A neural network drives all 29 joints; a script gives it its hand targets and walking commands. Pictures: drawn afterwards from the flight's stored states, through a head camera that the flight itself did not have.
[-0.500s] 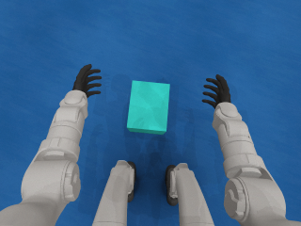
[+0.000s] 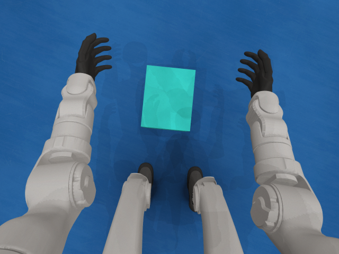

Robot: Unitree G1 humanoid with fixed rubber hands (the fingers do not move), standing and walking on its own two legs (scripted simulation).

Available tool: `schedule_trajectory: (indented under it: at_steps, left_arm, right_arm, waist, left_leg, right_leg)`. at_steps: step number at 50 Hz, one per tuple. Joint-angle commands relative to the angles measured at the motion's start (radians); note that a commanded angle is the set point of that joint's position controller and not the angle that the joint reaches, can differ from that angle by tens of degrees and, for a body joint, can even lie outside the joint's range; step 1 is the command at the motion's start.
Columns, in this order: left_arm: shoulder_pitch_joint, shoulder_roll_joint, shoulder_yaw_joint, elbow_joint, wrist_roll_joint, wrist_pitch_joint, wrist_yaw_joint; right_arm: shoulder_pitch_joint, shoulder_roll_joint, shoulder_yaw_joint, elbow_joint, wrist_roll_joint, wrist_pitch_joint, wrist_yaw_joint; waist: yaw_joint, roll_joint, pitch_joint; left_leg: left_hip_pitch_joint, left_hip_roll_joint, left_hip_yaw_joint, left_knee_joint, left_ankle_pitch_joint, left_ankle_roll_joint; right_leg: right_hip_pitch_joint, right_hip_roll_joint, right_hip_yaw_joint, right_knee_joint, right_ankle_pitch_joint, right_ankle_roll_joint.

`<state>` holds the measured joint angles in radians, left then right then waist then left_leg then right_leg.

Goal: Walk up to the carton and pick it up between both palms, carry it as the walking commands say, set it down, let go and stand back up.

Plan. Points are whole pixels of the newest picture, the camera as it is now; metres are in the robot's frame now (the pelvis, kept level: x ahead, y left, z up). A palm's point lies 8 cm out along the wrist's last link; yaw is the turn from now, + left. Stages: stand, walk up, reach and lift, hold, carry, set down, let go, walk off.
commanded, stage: reach and lift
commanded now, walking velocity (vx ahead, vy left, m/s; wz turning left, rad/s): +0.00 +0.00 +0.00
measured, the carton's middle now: (167, 101) +0.49 +0.02 -0.55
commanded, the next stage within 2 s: none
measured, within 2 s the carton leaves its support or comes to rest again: neither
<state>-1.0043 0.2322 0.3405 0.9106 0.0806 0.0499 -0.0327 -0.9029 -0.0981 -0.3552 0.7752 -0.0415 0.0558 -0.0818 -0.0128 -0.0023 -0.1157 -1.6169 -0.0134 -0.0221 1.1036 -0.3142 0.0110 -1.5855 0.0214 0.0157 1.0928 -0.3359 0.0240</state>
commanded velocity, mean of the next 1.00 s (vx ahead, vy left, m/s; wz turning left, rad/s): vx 0.00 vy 0.00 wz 0.00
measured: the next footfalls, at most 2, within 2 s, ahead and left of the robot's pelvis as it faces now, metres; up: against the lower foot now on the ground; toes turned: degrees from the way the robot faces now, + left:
none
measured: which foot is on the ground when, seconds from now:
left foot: down 0.00-1.00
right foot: down 0.00-1.00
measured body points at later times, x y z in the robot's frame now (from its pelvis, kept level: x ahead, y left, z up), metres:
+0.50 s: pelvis -0.03 +0.00 -0.16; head +0.29 +0.02 +0.15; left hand +0.49 +0.21 -0.30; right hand +0.48 -0.17 -0.30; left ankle +0.07 +0.11 -0.61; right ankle +0.06 -0.13 -0.61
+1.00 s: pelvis -0.05 +0.00 -0.25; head +0.31 +0.02 +0.01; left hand +0.48 +0.20 -0.44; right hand +0.47 -0.17 -0.44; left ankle +0.07 +0.11 -0.61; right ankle +0.06 -0.13 -0.61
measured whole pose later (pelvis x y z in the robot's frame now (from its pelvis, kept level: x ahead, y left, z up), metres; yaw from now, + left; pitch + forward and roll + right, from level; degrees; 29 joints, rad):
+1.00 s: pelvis -0.05 +0.00 -0.25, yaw -1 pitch +42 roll -3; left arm -1.33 0.38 0.09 1.12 -0.19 0.01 0.08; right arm -1.26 -0.25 -0.14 1.03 0.20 0.02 -0.16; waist 0.00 -0.02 0.22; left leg -2.30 -0.03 -0.03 2.09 -0.53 0.00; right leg -2.26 0.06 0.01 2.09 -0.57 0.05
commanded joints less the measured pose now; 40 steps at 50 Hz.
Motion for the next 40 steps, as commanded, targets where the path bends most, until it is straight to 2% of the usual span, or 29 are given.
schedule_trajectory:
  at_steps: [1, 7, 15, 19, 24, 29, 40]
  left_arm:
    - [-0.207, 0.09, 0.003, -0.065, -0.001, -0.027, -0.001]
    - [-0.245, 0.134, -0.029, -0.037, -0.041, -0.019, 0.018]
    - [-0.308, 0.181, -0.104, -0.109, -0.124, 0.009, 0.051]
    - [-0.346, 0.199, -0.125, -0.117, -0.147, 0.024, 0.066]
    - [-0.383, 0.213, -0.129, -0.071, -0.16, 0.027, 0.076]
    - [-0.42, 0.222, -0.14, -0.015, -0.18, 0.014, 0.08]
    - [-0.506, 0.243, -0.201, 0.06, -0.242, -0.028, 0.099]
  right_arm:
    - [-0.186, -0.062, 0.003, -0.064, 0.001, -0.025, 0.0]
    - [-0.234, -0.097, 0.028, -0.028, 0.026, -0.016, -0.021]
    - [-0.287, -0.146, 0.078, -0.083, 0.081, 0.009, -0.051]
    - [-0.331, -0.165, 0.101, -0.096, 0.111, 0.023, -0.06]
    - [-0.376, -0.178, 0.12, -0.051, 0.138, 0.03, -0.065]
    - [-0.414, -0.195, 0.13, 0.013, 0.155, 0.021, -0.07]
    - [-0.503, -0.233, 0.171, 0.097, 0.203, -0.026, -0.076]
  waist:
    - [0.013, 0.034, -0.826]
    - [0.013, 0.038, -0.89]
    - [0.0, 0.061, -1.045]
    - [0.009, 0.062, -1.052]
    - [0.02, 0.053, -0.986]
    - [0.017, 0.048, -0.919]
    - [0.014, 0.052, -0.874]
  left_leg:
    - [0.497, -0.038, -0.001, 0.042, 0.359, -0.027]
    - [0.368, -0.051, 0.02, 0.197, 0.241, -0.033]
    - [0.312, -0.056, 0.036, 0.389, 0.217, -0.04]
    - [0.267, -0.051, 0.041, 0.46, 0.179, -0.039]
    - [0.176, -0.042, 0.045, 0.531, 0.107, -0.035]
    - [0.101, -0.033, 0.04, 0.598, 0.057, -0.032]
    - [0.058, -0.016, 0.02, 0.747, 0.08, -0.033]
  right_leg:
    - [0.268, 0.055, -0.042, 0.037, 0.277, 0.023]
    - [0.172, 0.068, -0.058, 0.197, 0.178, 0.026]
    - [0.097, 0.075, -0.083, 0.387, 0.144, 0.027]
    - [0.053, 0.073, -0.089, 0.464, 0.111, 0.025]
    - [-0.015, 0.066, -0.088, 0.543, 0.054, 0.023]
    - [-0.078, 0.057, -0.084, 0.613, 0.013, 0.019]
    - [-0.149, 0.04, -0.07, 0.76, 0.024, 0.016]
